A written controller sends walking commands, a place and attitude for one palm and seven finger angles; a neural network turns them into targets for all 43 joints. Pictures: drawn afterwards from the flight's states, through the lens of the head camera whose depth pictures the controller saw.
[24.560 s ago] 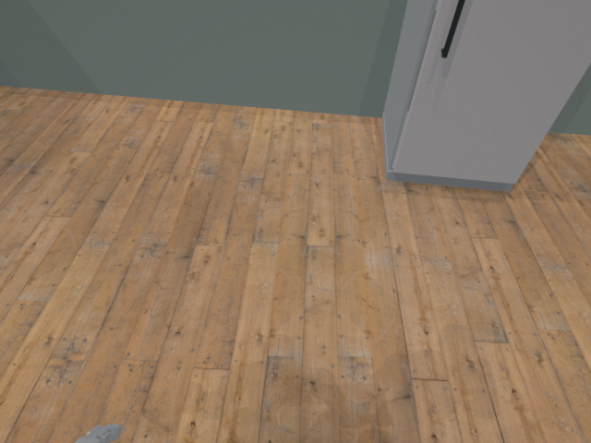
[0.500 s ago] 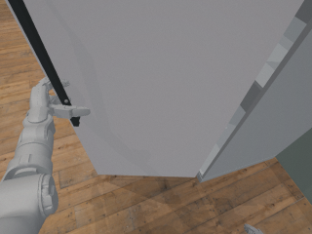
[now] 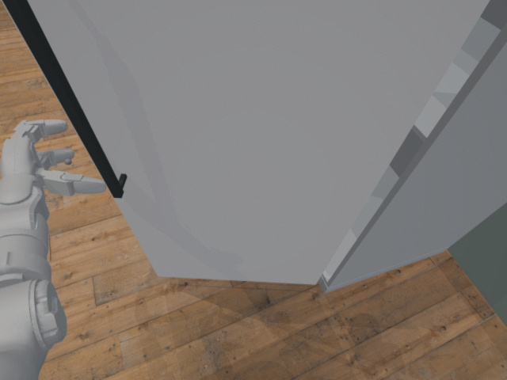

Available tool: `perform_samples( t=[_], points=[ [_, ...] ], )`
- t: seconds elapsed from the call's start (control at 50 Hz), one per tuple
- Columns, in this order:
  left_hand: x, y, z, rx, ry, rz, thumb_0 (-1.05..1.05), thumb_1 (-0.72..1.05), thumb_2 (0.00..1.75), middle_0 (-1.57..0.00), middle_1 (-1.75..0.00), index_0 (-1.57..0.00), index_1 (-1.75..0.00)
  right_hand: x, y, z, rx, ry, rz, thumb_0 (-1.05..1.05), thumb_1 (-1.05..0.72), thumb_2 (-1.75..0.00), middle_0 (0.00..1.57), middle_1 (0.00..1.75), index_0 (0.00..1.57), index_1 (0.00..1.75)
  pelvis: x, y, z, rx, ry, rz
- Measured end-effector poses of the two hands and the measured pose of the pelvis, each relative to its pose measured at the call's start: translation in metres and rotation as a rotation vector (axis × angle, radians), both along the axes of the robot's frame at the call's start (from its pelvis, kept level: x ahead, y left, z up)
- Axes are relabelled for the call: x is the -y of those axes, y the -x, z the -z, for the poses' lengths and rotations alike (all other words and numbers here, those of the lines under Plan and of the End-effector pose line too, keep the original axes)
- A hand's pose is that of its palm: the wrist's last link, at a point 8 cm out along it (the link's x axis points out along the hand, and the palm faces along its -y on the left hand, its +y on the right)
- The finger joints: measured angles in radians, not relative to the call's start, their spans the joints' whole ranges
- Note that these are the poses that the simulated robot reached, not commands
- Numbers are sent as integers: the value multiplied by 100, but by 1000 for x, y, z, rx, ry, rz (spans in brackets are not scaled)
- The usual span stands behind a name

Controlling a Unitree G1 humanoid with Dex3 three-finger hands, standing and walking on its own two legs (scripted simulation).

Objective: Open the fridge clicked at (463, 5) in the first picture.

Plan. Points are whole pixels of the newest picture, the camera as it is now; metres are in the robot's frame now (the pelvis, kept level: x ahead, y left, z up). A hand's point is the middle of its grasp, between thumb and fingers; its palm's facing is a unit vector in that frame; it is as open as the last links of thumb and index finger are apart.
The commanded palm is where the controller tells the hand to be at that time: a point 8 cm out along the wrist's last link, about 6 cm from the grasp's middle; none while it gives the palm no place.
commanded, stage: slip the hand off the handle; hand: left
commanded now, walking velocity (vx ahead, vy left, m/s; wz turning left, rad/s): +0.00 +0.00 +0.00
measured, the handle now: (74, 95) +0.50 +0.27 +0.17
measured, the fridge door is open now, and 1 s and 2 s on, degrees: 69 69 69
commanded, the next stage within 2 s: draw the hand back to the body in 1.02 s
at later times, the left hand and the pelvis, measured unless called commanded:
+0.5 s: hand (33, 178) +0.41 +0.34 +0.08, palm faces +0.28 -0.94 -0.19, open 14.7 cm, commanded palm +0.36 +0.38 +0.09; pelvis -0.01 +0.01 +0.00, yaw +1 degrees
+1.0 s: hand (9, 242) +0.30 +0.33 +0.08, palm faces +0.35 -0.92 -0.18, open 14.7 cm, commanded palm +0.26 +0.37 +0.09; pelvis +0.00 +0.01 +0.00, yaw +2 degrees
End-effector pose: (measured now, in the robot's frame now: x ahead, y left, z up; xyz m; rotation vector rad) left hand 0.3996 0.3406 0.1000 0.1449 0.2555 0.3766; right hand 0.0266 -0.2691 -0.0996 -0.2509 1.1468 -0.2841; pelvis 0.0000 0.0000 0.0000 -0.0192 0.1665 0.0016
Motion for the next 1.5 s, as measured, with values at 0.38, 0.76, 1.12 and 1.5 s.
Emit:
perform_samples(
  t=[0.38, 0.76, 1.12, 1.5],
  points=[
    [-50, 21, 0, -37, 7, 12, -1, -54, 20, -25, -115, -25, -115, 9, -8, -11, 11, 74, -34, 0, -91, -90, 20, 30, 20, 30, 0, 9, 2, -21, 15, -22],
    [-43, 69, 13, 19, 4, 31, -1, -54, 20, -25, -115, -25, -115, -34, -56, -11, 180, -15, -64, 1, -91, -90, 20, 30, 20, 30, -20, -4, 0, 20, 16, -2],
    [-32, 158, 13, -5, 19, -36, -1, -54, 20, -25, -115, -25, -115, -45, -132, -34, 433, -33, -244, 1, -91, -90, 20, 30, 20, 30, -4, 12, -2, 102, 3, -53],
    [-19, 169, -15, 210, 135, 207, -1, -55, 20, -25, -115, -25, -115, 3, -72, -21, 416, -5, -143, 1, -91, -90, 20, 30, 20, 30, 15, 21, 3, 104, -10, -7]
  ],
)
